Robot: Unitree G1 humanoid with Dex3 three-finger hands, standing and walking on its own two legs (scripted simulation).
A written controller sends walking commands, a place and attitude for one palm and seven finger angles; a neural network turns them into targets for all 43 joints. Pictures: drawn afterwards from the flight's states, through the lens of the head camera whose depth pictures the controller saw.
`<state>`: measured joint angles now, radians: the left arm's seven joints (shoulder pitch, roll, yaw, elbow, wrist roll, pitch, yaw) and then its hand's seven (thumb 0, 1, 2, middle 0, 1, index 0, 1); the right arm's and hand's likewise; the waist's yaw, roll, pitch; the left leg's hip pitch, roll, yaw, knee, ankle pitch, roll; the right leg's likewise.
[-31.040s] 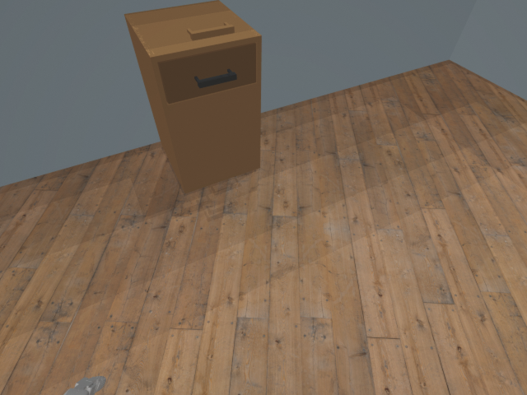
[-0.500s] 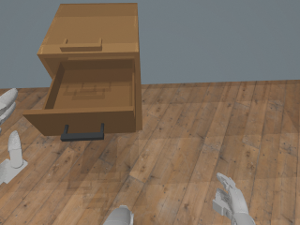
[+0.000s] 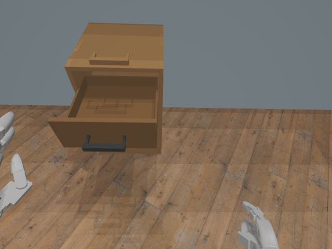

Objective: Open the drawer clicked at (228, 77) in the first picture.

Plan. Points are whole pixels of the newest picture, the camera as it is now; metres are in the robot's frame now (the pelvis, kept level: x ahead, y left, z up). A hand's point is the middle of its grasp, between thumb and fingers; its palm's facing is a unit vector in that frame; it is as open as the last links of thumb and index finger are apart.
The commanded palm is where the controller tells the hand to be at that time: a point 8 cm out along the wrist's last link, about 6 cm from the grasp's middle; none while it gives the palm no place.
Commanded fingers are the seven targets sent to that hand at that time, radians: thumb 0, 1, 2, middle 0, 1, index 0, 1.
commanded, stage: stop stepping back and stand still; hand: left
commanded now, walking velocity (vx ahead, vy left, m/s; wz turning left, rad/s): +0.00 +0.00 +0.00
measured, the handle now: (105, 142) +0.50 +0.25 -0.16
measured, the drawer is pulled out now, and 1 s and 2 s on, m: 0.30 0.30 0.30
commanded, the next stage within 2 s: let the arm hang, fingers relaxed in 0.52 s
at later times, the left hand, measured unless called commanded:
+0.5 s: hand (31, 177) +0.21 +0.25 +0.15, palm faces +0.29 -0.84 -0.45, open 7.4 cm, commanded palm +0.14 +0.29 +0.18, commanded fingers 0.00 0.90 0.90 -0.20 -0.30 -0.20 -0.30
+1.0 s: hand out of the picture +0.04 +0.18 -0.17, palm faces +0.03 -0.98 -0.18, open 7.0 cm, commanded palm none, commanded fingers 0.00 0.90 0.90 -0.20 -0.30 -0.20 -0.30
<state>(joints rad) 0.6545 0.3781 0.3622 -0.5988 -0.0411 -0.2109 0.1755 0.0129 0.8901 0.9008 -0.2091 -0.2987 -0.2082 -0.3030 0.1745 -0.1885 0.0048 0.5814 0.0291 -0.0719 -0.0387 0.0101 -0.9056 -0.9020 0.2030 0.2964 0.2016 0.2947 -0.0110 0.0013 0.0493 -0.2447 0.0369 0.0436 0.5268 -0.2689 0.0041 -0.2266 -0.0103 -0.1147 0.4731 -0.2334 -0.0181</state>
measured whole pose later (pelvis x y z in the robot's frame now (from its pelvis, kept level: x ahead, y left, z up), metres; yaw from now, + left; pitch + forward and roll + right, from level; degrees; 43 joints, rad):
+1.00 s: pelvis +0.01 -0.01 +0.00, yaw +0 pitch -2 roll +0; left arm 0.29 0.19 0.02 0.91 0.02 0.04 0.02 -0.01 0.99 0.90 -0.20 -0.30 -0.20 -0.30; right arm 0.27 -0.18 0.01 0.95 -0.02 0.04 -0.02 0.01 -0.91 -0.90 0.20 0.30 0.20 0.29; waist 0.01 -0.04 0.09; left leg -0.21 0.03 0.04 0.50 -0.26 0.00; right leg -0.20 -0.02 -0.12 0.47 -0.25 -0.02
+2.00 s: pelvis +0.01 +0.00 +0.01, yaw -1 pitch -2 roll +0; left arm 0.31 0.11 0.02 1.15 0.01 0.00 0.04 0.00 0.91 0.90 -0.20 -0.30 -0.19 -0.30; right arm 0.34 -0.08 0.00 1.12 -0.01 0.01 -0.05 0.00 -0.91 -0.90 0.20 0.30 0.20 0.29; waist 0.00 0.01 0.07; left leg -0.16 0.03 0.07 0.42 -0.23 0.00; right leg -0.18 -0.01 -0.09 0.42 -0.21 -0.02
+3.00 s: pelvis +0.03 -0.02 +0.01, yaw -1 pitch -2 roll +0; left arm 0.28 0.11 0.02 1.16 0.01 -0.01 0.04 0.01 0.91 0.90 -0.20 -0.30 -0.19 -0.30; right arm 0.30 -0.10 0.00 1.13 -0.01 0.00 -0.06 0.00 -0.91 -0.90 0.20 0.30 0.20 0.29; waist 0.00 0.02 0.07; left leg -0.11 0.04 0.07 0.39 -0.24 -0.02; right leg -0.13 0.00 -0.09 0.40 -0.24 -0.04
